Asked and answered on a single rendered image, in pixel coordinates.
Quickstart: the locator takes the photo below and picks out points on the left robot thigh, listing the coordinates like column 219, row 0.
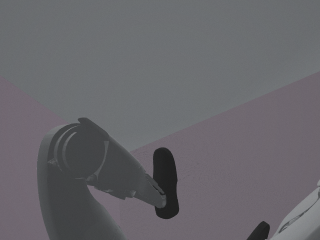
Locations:
column 67, row 156

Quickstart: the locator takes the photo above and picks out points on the robot left foot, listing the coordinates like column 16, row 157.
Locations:
column 165, row 174

